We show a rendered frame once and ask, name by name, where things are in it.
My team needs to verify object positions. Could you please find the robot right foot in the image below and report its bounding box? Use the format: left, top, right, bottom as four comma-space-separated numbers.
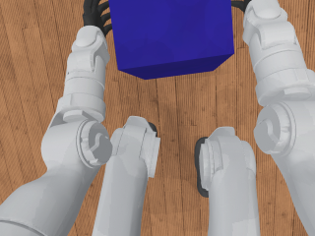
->
194, 137, 209, 198

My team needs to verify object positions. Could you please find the robot right hand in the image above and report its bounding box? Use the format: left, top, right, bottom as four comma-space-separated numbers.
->
230, 0, 252, 14

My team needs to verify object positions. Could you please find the carton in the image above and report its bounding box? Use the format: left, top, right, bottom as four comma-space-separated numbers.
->
108, 0, 234, 80

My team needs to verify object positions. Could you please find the left robot shin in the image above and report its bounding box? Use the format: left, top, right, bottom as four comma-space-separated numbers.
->
110, 116, 153, 155

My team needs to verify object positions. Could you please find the robot right forearm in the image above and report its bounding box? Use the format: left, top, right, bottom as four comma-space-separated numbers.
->
242, 0, 315, 107

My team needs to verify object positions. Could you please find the robot left hand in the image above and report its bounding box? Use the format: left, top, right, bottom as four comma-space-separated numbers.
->
83, 0, 112, 38

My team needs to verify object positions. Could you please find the robot right upper arm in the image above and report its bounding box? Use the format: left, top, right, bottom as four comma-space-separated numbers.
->
253, 100, 315, 236

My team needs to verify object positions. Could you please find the robot left upper arm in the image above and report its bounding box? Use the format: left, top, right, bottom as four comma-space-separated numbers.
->
0, 119, 113, 236

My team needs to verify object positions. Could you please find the robot left forearm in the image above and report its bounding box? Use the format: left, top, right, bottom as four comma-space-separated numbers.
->
40, 26, 110, 150

